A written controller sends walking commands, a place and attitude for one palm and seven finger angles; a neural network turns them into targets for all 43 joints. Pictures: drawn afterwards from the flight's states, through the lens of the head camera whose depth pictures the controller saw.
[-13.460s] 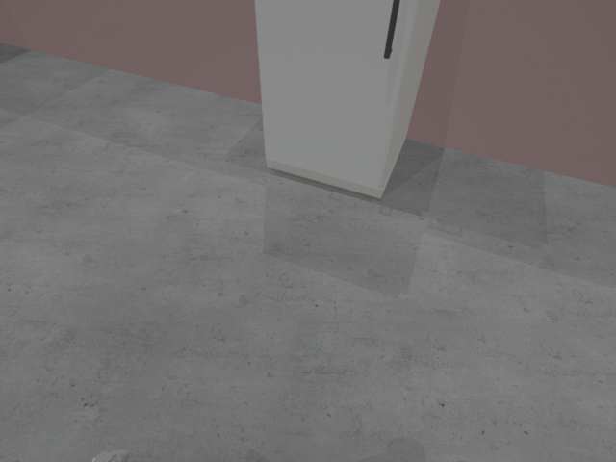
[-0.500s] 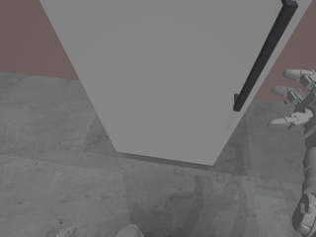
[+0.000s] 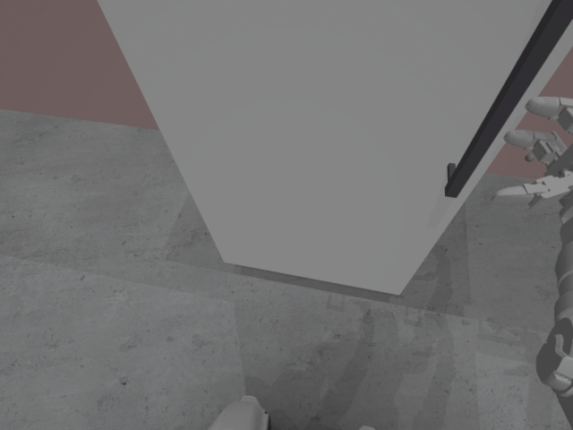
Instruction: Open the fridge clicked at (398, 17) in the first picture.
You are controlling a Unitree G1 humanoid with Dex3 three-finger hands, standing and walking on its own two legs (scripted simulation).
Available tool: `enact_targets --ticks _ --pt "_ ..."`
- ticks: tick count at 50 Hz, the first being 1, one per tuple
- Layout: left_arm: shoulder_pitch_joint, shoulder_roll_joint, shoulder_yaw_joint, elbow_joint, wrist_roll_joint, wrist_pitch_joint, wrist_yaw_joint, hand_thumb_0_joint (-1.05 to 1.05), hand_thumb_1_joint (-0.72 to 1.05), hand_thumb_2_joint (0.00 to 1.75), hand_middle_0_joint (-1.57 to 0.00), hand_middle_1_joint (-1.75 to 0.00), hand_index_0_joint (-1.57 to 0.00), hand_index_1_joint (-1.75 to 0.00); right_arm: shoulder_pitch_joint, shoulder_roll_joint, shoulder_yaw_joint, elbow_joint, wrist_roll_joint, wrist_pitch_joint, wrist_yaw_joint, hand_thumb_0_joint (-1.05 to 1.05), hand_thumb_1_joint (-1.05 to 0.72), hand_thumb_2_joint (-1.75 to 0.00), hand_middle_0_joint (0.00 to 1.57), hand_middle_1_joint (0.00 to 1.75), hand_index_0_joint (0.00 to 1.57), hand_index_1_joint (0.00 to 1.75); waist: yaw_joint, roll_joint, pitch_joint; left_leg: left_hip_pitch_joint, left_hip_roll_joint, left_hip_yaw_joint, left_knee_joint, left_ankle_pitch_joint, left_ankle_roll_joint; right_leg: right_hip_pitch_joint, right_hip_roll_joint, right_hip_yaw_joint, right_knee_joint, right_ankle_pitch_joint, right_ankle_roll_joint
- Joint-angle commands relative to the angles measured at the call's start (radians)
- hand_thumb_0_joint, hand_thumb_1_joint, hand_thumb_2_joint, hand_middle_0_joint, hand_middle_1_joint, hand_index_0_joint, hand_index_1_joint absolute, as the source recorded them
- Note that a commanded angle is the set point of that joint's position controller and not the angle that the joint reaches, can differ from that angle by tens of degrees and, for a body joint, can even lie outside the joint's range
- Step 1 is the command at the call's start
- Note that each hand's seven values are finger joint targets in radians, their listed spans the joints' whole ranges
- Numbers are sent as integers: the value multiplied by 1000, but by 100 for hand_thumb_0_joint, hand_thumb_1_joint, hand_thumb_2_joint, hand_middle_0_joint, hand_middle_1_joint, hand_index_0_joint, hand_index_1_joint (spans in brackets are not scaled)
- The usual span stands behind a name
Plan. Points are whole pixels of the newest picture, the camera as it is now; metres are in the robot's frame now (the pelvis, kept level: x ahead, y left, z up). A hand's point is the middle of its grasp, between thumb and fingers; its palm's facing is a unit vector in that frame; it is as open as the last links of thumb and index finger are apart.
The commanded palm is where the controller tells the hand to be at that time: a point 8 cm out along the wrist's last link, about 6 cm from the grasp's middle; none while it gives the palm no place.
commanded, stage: move the hooked fingers beside the handle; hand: right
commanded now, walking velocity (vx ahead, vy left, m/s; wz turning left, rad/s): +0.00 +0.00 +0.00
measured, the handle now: (493, 109) +0.53 -0.18 +0.14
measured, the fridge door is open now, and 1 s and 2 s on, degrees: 0 0 0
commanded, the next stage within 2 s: feel for the door with the fingertips in 0.60 s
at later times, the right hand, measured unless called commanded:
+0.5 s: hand (537, 170) +0.46 -0.24 +0.10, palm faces +0.05 +1.00 +0.01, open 14.0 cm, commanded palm +0.45 -0.29 +0.11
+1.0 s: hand (509, 165) +0.47 -0.21 +0.10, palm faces +0.01 +1.00 +0.03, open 14.0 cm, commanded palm +0.45 -0.26 +0.11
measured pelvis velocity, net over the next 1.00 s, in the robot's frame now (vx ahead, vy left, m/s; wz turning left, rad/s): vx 0.00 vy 0.00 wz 0.00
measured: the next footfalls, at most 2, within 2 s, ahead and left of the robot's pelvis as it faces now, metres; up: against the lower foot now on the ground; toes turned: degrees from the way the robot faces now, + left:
none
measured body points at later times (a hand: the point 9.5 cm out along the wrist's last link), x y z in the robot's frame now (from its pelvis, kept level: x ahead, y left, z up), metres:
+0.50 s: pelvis +0.00 +0.00 +0.00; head +0.09 -0.01 +0.44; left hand +0.04 +0.28 -0.11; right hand +0.46 -0.30 +0.11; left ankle +0.03 +0.14 -0.70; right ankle -0.02 -0.11 -0.70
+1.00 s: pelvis +0.00 +0.00 +0.00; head +0.09 -0.02 +0.44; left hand +0.03 +0.26 -0.11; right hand +0.47 -0.27 +0.10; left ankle +0.03 +0.14 -0.70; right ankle -0.02 -0.11 -0.70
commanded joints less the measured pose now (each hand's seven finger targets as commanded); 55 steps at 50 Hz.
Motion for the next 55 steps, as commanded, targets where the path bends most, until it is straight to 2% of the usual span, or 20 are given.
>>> enact_targets --ticks 1,5,6,9,11,15,18,19,24,32,35,37,39,43,45,47,51,52,53,55 --pt "119 173 59 -91 -2 -9 17 0 90 90 -20 -30 -20 -30 -391 -324 -49 -173 -15 -38 -22 0 50 -30 30 120 30 120 -5 -51 -352 237 -58 -10 -39 271 36 133 36 50 -109 330 -11" --pt "118 167 65 -108 1 -9 16 0 90 90 -20 -30 -20 -30 -419 -397 -118 -310 -6 -102 -38 0 50 -30 30 120 30 120 -29 -105 -492 312 -63 -25 -23 353 38 198 36 45 -91 416 -8" --pt "113 162 64 -105 0 -10 14 0 90 90 -20 -30 -20 -30 -431 -371 -101 -327 0 -114 -35 0 50 -30 30 120 30 120 -21 -134 -497 304 -65 -26 -26 358 38 222 36 43 -89 426 -7" --pt "114 164 67 -95 -4 -6 16 0 90 90 -20 -30 -20 -30 -398 -355 -92 -307 12 -113 -12 0 50 -30 30 120 30 120 -14 -126 -479 296 -69 -22 -30 361 38 228 31 47 -90 433 -8" --pt "106 162 65 -94 -8 -6 15 0 90 90 -20 -30 -20 -30 -357 -298 -47 -256 16 -80 9 0 50 -30 30 120 30 120 -8 -132 -421 275 -66 -18 -44 336 38 208 34 39 -99 393 -9" --pt "109 173 62 -92 -11 -1 20 0 90 90 -20 -30 -20 -30 -329 -238 10 -161 24 -11 38 0 50 -30 30 120 30 120 11 -53 -299 218 -63 -3 -63 272 38 147 33 44 -115 311 -13" --pt "110 180 62 -99 -7 -3 24 0 90 90 -20 -30 -20 -30 -356 -287 -37 -185 38 -22 31 0 50 -30 30 120 30 120 1 -37 -335 241 -61 -12 -55 278 38 140 37 44 -108 312 -14" --pt "110 177 61 -97 -7 -4 24 0 90 90 -20 -30 -20 -30 -392 -285 -31 -198 38 -33 25 0 50 -30 30 120 30 120 14 -24 -342 239 -62 -14 -53 280 35 141 36 43 -103 310 -15" --pt "106 167 62 -89 -1 -11 20 0 90 90 -20 -30 -20 -30 -471 -342 -64 -300 12 -116 -8 0 50 -30 30 120 30 120 0 -127 -453 242 -64 -21 -24 299 41 218 36 60 -80 378 -7" --pt "104 171 54 -95 -4 -6 19 0 90 90 -20 -30 -20 -30 -403 -292 -20 -183 8 -46 14 0 50 -30 30 120 30 120 7 -111 -376 218 -63 -7 -33 275 43 173 37 57 -92 345 -9" --pt "107 177 55 -102 -5 -3 20 0 90 90 -20 -30 -20 -30 -391 -331 -53 -175 16 -42 17 0 50 -30 30 120 30 120 3 -62 -373 237 -64 -11 -32 284 39 139 34 52 -90 333 -9" --pt "109 166 59 -106 -1 -8 17 0 90 90 -20 -30 -20 -30 -432 -250 -1 -248 30 -67 18 0 50 -30 30 120 30 120 11 -84 -403 221 -67 -5 -25 297 43 192 33 59 -85 379 -8" --pt "114 166 65 -96 2 -10 10 0 90 90 -20 -30 -20 -30 -435 -228 7 -297 33 -88 11 0 50 -30 30 120 30 120 4 -149 -454 182 -71 2 -18 294 46 271 25 73 -76 443 4" --pt "118 160 73 -84 2 -9 0 0 90 90 -20 -30 -20 -30 -391 -157 25 -308 51 -78 -11 0 50 -30 30 120 30 120 -2 -131 -455 171 -74 12 -19 303 44 300 19 80 -74 505 9" --pt "116 162 70 -80 1 -4 -3 0 90 90 -20 -30 -20 -30 -346 -176 2 -250 42 -48 -32 0 50 -30 30 120 30 120 -12 -93 -393 186 -71 13 -25 291 44 232 24 70 -84 443 5" --pt "112 158 68 -84 3 -2 -1 0 90 90 -20 -30 -20 -30 -393 -177 13 -265 21 -39 -60 0 50 -30 30 120 30 120 -1 -84 -350 192 -68 12 -28 277 44 194 30 66 -93 398 -2" --pt "105 149 68 -98 7 -8 -6 0 90 90 -20 -30 -20 -30 -413 -200 -3 -326 -11 -70 -115 0 50 -30 30 120 30 120 -13 -100 -401 211 -67 4 -20 279 44 214 32 66 -93 395 2" --pt "107 146 68 -99 8 -12 -8 0 90 90 -20 -30 -20 -30 -441 -176 13 -373 -4 -89 -123 0 50 -30 30 120 30 120 -6 -103 -432 217 -70 5 -14 300 45 245 30 70 -86 432 1" --pt "105 144 71 -98 10 -16 -11 0 90 90 -20 -30 -20 -30 -431 -179 3 -394 -7 -103 -130 0 50 -30 30 120 30 120 -21 -132 -477 224 -69 3 -7 320 46 278 28 74 -82 481 8" --pt "103 145 70 -88 7 -17 -12 0 90 90 -20 -30 -20 -30 -414 -176 0 -349 -4 -108 -134 0 50 -30 30 120 30 120 -11 -113 -450 218 -71 0 -12 327 43 266 26 67 -75 470 8"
